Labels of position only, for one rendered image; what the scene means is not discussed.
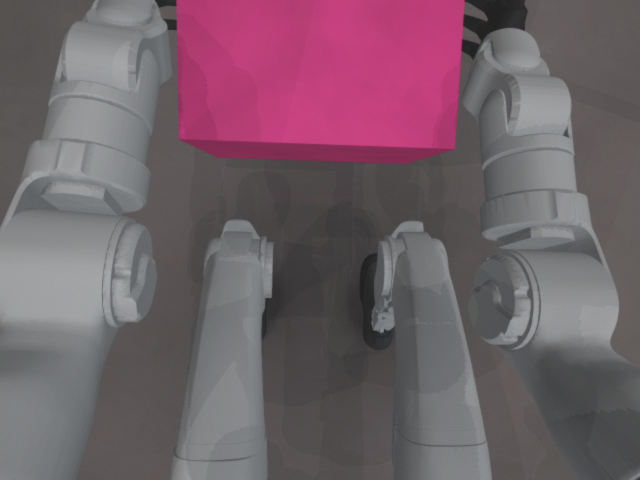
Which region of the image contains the right robot forearm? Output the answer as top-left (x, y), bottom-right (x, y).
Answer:
top-left (461, 28), bottom-right (619, 319)

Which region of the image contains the left robot hand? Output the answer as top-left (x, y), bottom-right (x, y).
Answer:
top-left (155, 0), bottom-right (177, 30)

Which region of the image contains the left robot thigh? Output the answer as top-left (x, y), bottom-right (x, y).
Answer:
top-left (170, 231), bottom-right (273, 480)

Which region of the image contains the carton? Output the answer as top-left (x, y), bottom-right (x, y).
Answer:
top-left (176, 0), bottom-right (465, 164)

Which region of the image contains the robot left upper arm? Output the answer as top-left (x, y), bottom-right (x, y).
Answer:
top-left (0, 208), bottom-right (157, 480)

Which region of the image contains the left robot forearm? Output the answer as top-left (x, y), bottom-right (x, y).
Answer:
top-left (0, 0), bottom-right (172, 236)

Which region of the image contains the right robot hand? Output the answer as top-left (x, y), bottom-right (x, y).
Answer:
top-left (461, 0), bottom-right (528, 59)

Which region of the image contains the robot right upper arm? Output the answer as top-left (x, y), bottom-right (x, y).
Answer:
top-left (467, 250), bottom-right (640, 480)

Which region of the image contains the left robot shin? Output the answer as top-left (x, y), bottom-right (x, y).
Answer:
top-left (204, 219), bottom-right (265, 314)

